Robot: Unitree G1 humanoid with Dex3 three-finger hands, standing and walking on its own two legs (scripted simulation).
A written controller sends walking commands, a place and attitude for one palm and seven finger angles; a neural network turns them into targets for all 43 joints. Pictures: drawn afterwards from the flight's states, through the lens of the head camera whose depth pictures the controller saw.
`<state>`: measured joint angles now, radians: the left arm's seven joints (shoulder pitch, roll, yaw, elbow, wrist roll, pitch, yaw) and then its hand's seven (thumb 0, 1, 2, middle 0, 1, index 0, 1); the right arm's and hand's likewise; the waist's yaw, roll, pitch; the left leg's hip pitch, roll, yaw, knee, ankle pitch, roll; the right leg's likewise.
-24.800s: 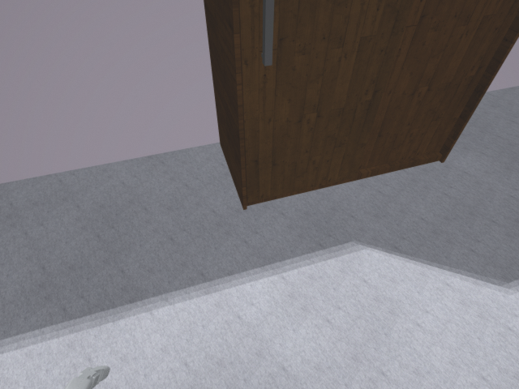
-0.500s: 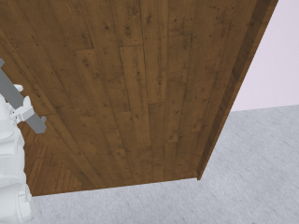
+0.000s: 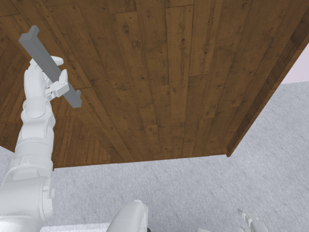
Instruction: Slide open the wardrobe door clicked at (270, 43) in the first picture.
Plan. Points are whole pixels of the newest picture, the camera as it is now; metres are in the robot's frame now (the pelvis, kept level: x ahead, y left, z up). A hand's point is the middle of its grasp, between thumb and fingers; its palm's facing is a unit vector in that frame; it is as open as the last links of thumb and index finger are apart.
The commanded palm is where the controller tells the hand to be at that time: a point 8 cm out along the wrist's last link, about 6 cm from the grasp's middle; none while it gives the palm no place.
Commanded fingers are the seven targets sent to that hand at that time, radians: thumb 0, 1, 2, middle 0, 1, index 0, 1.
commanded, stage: stop walking and hold the door there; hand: left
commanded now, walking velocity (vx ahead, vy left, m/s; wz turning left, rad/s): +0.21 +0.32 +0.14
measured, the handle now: (59, 72) +0.49 +0.27 +0.12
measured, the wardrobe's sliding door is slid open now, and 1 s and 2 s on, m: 0.46 0.46 0.46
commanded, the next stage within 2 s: loosen the grip on the handle in 1.08 s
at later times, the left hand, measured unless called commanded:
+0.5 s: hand (63, 84) +0.44 +0.24 +0.12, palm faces +0.19 -0.97 -0.17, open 6.2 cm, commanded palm +0.41 +0.29 +0.11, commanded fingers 0.00 0.90 0.90 -0.45 -1.40 -0.45 -1.40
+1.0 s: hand (63, 84) +0.44 +0.24 +0.13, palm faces +0.20 -0.97 -0.15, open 6.2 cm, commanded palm +0.41 +0.27 +0.11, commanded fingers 0.00 0.90 0.90 -0.45 -1.40 -0.45 -1.40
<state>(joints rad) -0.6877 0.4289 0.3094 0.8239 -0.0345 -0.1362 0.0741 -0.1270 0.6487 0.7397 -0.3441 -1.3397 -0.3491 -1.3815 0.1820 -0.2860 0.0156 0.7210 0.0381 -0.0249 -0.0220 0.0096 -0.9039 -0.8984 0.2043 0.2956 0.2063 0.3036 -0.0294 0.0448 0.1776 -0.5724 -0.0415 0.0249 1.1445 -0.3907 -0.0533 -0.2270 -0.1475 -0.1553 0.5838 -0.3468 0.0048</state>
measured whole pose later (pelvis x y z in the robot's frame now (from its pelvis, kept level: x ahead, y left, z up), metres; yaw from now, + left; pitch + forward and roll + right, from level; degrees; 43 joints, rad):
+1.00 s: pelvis +0.00 +0.07 -0.01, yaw +4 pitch -1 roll +0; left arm -0.73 0.25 0.12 0.73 -0.08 -0.09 0.10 -0.04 0.73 0.77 -0.40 -1.34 -0.22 -1.40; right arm 0.19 -0.25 0.01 0.70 0.04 -0.01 -0.10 0.01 -0.90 -0.90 0.20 0.30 0.20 0.30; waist -0.02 0.05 0.12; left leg -0.27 0.09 0.08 0.57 -0.28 -0.04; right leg -0.27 -0.02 -0.09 0.58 -0.30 -0.02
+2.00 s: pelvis -0.02 +0.10 -0.01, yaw +0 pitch +7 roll +0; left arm -0.81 0.29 0.26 1.02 0.03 -0.23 0.09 -0.01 -0.54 0.20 -0.39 -1.26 -0.41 -1.23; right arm 0.37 -0.25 0.01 0.70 0.00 -0.12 0.00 0.01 -0.90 -0.90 0.20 0.30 0.21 0.30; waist -0.10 -0.01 -0.05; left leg -0.48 0.02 0.05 0.64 -0.28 0.02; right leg -0.48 -0.02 0.00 0.61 -0.24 0.02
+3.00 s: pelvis +0.00 +0.09 -0.01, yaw +2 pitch +2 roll -1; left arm -0.26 0.27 0.21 0.37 -0.12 -0.05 -0.05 -0.01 -0.55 0.20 -0.26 -1.15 -0.26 -1.15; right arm 0.26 -0.25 0.03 0.63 0.04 -0.13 -0.07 0.01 -0.90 -0.90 0.20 0.30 0.20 0.30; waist 0.03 0.04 -0.07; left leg -0.33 0.02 0.01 0.61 -0.30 0.00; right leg -0.33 -0.02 -0.05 0.58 -0.29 0.00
